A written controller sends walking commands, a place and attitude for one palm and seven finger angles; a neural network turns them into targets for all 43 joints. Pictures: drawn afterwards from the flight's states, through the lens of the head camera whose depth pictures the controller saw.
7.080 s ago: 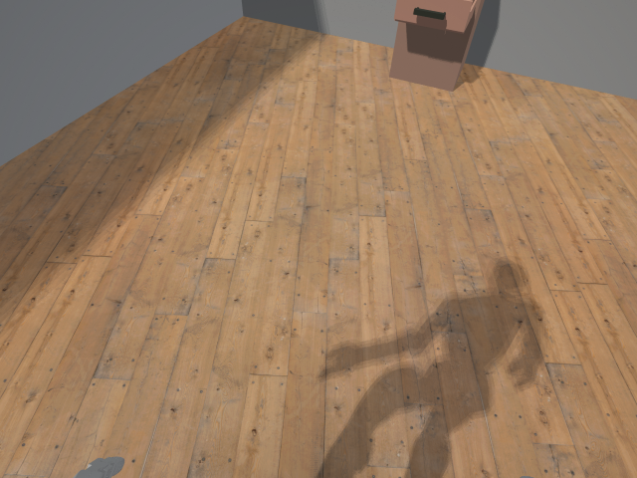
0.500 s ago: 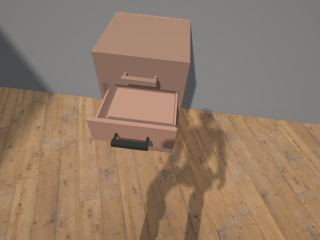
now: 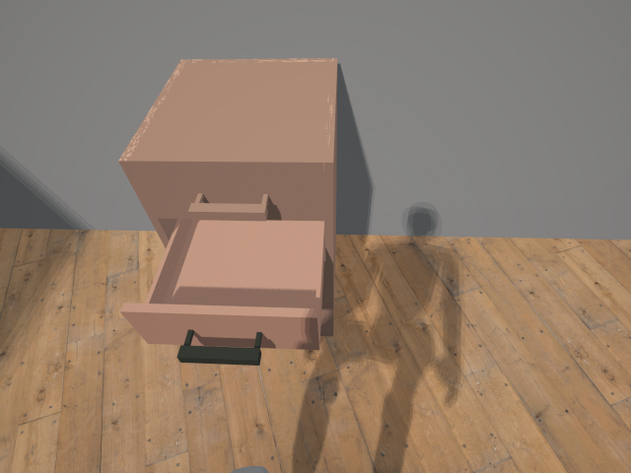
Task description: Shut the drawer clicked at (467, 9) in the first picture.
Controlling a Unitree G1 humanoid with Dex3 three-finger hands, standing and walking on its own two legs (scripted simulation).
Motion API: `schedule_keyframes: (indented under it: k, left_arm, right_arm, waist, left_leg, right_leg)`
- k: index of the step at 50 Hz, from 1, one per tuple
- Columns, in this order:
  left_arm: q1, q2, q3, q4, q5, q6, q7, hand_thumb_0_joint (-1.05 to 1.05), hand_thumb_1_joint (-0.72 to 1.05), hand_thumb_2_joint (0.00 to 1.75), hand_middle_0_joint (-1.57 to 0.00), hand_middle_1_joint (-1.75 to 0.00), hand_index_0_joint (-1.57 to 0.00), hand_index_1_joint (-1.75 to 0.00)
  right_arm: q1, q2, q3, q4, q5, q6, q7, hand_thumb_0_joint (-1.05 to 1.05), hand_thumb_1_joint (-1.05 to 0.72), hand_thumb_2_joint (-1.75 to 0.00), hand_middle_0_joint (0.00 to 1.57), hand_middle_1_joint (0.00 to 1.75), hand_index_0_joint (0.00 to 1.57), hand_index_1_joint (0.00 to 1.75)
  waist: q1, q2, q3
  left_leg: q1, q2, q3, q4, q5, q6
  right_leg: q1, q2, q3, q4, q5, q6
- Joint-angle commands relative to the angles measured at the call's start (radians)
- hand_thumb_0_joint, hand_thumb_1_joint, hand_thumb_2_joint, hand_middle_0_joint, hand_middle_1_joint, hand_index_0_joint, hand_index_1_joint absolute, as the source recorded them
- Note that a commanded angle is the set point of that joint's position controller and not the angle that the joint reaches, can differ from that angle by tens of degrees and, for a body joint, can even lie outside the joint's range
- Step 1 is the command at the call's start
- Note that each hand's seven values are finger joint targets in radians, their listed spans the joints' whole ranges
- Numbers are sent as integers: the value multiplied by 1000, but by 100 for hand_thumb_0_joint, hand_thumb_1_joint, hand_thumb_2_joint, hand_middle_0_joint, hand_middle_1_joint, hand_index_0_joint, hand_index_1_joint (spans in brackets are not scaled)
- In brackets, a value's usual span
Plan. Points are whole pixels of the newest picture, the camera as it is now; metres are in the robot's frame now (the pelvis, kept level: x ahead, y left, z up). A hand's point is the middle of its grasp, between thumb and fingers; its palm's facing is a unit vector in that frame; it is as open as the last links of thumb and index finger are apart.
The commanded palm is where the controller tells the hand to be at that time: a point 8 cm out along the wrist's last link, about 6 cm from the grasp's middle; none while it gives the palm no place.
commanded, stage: come to a stop and stand still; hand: left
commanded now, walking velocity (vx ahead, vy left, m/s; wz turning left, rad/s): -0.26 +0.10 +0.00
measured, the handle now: (222, 345) +0.39 +0.22 -0.25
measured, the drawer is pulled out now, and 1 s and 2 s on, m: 0.25 0.25 0.25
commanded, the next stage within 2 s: look again from close up in 0.98 s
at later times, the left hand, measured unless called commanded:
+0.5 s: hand out of the picture +0.01 +0.19 -0.18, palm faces +0.01 -0.96 -0.28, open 7.3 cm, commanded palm none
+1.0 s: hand out of the picture +0.01 +0.16 -0.17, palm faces -0.02 -0.98 -0.22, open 7.3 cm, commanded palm none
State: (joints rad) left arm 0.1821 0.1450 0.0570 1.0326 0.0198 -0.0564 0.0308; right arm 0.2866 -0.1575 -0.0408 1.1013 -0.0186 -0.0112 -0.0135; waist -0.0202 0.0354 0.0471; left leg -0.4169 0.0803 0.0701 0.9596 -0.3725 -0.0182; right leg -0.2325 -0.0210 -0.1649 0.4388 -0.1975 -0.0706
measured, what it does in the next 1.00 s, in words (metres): steps on the spot: left foot, then left foot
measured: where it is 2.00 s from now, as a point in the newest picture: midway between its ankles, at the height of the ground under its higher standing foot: outside the picture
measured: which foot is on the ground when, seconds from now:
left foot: up 0.00-0.16, down 0.18-0.46, up 0.48-0.64, down 0.66-1.00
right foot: down 0.00-1.00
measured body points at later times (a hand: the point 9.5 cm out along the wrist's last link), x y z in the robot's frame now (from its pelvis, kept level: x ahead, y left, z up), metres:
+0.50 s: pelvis +0.00 +0.00 -0.01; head +0.03 -0.02 +0.44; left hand +0.01 +0.24 -0.15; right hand +0.09 -0.23 -0.17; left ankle +0.07 +0.14 -0.74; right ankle -0.02 -0.09 -0.74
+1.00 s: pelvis -0.01 -0.02 +0.00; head -0.01 -0.03 +0.45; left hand +0.01 +0.21 -0.15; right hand -0.05 -0.24 -0.16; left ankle +0.01 +0.10 -0.74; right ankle -0.02 -0.09 -0.74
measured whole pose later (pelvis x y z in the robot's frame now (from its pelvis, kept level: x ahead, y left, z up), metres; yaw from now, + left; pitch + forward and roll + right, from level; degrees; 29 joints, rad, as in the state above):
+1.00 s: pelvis -0.01 -0.02 +0.00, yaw -1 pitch -1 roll +1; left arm 0.31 0.17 -0.01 1.04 0.01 -0.01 0.04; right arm 0.37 -0.15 0.03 1.10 -0.02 0.00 -0.01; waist -0.01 0.00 0.00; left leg -0.22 0.03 0.06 0.44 -0.20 -0.01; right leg -0.18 0.04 -0.08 0.45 -0.26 -0.07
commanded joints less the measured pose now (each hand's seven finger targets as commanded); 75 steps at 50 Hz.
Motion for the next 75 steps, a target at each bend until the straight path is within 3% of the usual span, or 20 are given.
schedule_keyframes:
  k: [1, 4, 7, 9, 10, 11, 14, 19, 21, 22, 23, 24, 26, 28, 30, 32, 34, 36, 40, 75]
  left_arm:
    - [51, 131, 1, -6, 1, 10, 4, 0, 90, 90, -20, -30, -20, -30]
    - [58, 163, 9, -2, -1, 32, 12, 0, 90, 90, -20, -30, -20, -30]
    - [46, 164, 11, 0, -4, 50, 15, 0, 90, 90, -20, -30, -20, -30]
    - [87, 120, 2, -5, -9, 63, 16, 0, 90, 90, -20, -30, -20, -30]
    - [110, 97, -4, -9, -8, 68, 18, 0, 90, 90, -20, -30, -20, -30]
    - [119, 89, -9, 0, -9, 75, 16, 0, 90, 90, -20, -30, -20, -30]
    - [130, 102, -11, 12, -7, 85, 8, 0, 90, 90, -20, -30, -20, -30]
    - [152, 82, -18, 19, -4, 80, 4, 0, 90, 90, -20, -30, -20, -30]
    - [184, 94, -21, 34, -3, 68, 6, 0, 90, 90, -20, -30, -20, -30]
    - [252, 115, -35, 12, 9, 51, 38, 0, 90, 90, -20, -30, -20, -30]
    - [150, 176, -28, -50, 13, 42, 34, 0, 90, 90, -20, -30, -20, -30]
    - [136, 172, -26, -72, 9, 22, 31, 0, 90, 90, -20, -30, -20, -30]
    - [131, 164, -22, -97, 11, -1, 35, 0, 90, 90, -20, -30, -20, -30]
    - [145, 168, -19, -113, 14, 4, 33, 0, 90, 90, -20, -30, -20, -30]
    - [145, 159, -28, -115, 8, 16, 29, 0, 90, 90, -20, -30, -20, -30]
    - [122, 143, -35, -117, -1, 26, 25, 0, 90, 90, -20, -30, -20, -30]
    - [156, 121, -36, -114, -4, 36, 22, 0, 90, 90, -20, -30, -20, -30]
    - [170, 130, -40, -89, -3, 41, 18, 0, 90, 90, -20, -30, -20, -30]
    - [182, 136, -46, -62, -7, 31, 12, 0, 90, 90, -20, -30, -20, -30]
    - [257, 67, -68, 79, -8, 14, 21, 0, 90, 90, -20, -30, -20, -30]
  right_arm:
    - [80, 2, 14, -19, 12, 17, -5, 0, -90, -90, 20, 30, 20, 30]
    - [21, -31, 7, -46, 15, 29, -8, 0, -90, -90, 20, 30, 20, 30]
    - [29, -58, -1, -44, 10, 31, -10, 0, -90, -90, 20, 30, 20, 30]
    - [9, -116, -5, -61, 2, 19, -13, 0, -90, -90, 20, 30, 20, 30]
    - [-14, -144, -7, -77, 2, 21, -16, 0, -90, -90, 20, 30, 20, 30]
    - [-46, -152, -7, -77, 3, 16, -19, 0, -90, -90, 20, 30, 20, 30]
    - [-100, -152, -8, -95, 2, 17, -30, 0, -90, -90, 20, 30, 20, 30]
    - [-99, -172, -26, -100, 2, 25, -24, 0, -90, -90, 20, 30, 20, 30]
    - [-99, -162, -26, -96, 10, 25, -20, 0, -90, -90, 20, 30, 20, 30]
    - [-138, -189, -35, -165, 30, 6, -20, 0, -90, -90, 20, 30, 20, 30]
    - [-88, -99, -24, -195, 19, 16, 7, 0, -90, -90, 20, 30, 20, 30]
    - [-89, -90, -15, -193, 5, 25, 17, 0, -90, -90, 20, 30, 20, 30]
    - [-72, -67, -9, -205, 5, 24, 19, 0, -90, -90, 20, 30, 20, 30]
    - [-65, -46, 1, -217, 13, 20, 14, 0, -90, -90, 20, 30, 20, 30]
    - [-32, -48, 5, -199, 17, 22, 7, 0, -90, -90, 20, 30, 20, 30]
    - [29, -65, 13, -163, 11, 13, 6, 0, -90, -90, 20, 30, 20, 30]
    - [11, -93, 18, -158, 2, 7, 2, 0, -90, -90, 20, 30, 20, 30]
    - [-1, -88, 28, -142, 0, 3, 3, 0, -90, -90, 20, 30, 20, 30]
    - [44, -87, 38, -114, 0, 2, 0, 0, -90, -90, 20, 30, 20, 30]
    - [94, -48, 57, 28, 13, -15, -23, 0, -90, -90, 20, 30, 20, 30]
  waist:
    - [7, -130, -65]
    - [22, -162, -59]
    - [3, -153, -33]
    - [28, 32, -31]
    - [40, 53, -25]
    - [50, 174, -32]
    - [49, 200, -62]
    - [31, 107, -131]
    - [42, 62, -141]
    - [65, -47, -100]
    - [3, -209, -54]
    - [11, -258, -55]
    - [-9, -88, -103]
    - [-3, -172, -90]
    - [-8, -209, -56]
    - [-23, -88, 21]
    - [17, -3, 67]
    - [31, 76, 90]
    - [23, -52, 50]
    - [19, -42, 22]
  left_leg:
    - [87, -11, -12, -201, 39, -31]
    - [119, -22, -18, -313, 74, -32]
    - [260, -12, -17, -494, 260, -24]
    - [265, 126, -135, -557, 589, 41]
    - [210, 171, -155, -585, 595, 77]
    - [162, 204, -202, -648, 607, 111]
    - [209, 215, -217, -692, 563, 171]
    - [289, 192, -178, -632, 552, 169]
    - [264, 146, -152, -577, 488, 123]
    - [272, 121, -80, -334, 526, 57]
    - [85, -23, -10, -294, 87, 19]
    - [26, -43, -31, -192, -13, 19]
    - [19, -40, -45, -120, -3, 32]
    - [39, -53, -31, -195, -32, 32]
    - [152, -63, -19, -341, 31, 27]
    - [251, -31, -53, -506, 144, 39]
    - [153, 44, -135, -572, 108, 74]
    - [73, 38, -163, -636, 2, 75]
    - [127, -1, -102, -592, 43, 52]
    - [264, 26, -87, -593, 312, 47]
  right_leg:
    - [34, -247, 161, -141, 559, -102]
    - [49, -250, 167, -93, 528, -94]
    - [-43, -222, 170, -32, 342, -42]
    - [-61, -102, 123, 56, 112, 33]
    - [-21, -58, 102, 74, -19, 51]
    - [13, -40, 75, 138, -113, 68]
    - [-50, -31, 126, 307, -299, 70]
    - [-52, -18, 126, 215, -242, 83]
    - [32, -19, 133, 16, -80, 83]
    - [-43, -97, 251, -158, 111, 90]
    - [-34, -189, 342, -160, 68, 39]
    - [-18, -212, 372, -136, 147, -20]
    - [61, -222, 352, -58, 395, -91]
    - [76, -211, 305, -18, 503, -108]
    - [-11, -171, 273, -30, 318, -76]
    - [-131, -111, 246, -22, 23, -18]
    - [-113, -52, 229, -59, -172, 16]
    - [-48, -42, 222, -67, -197, 21]
    - [-34, -82, 276, -144, -248, 7]
    - [54, -90, 222, -110, 199, 21]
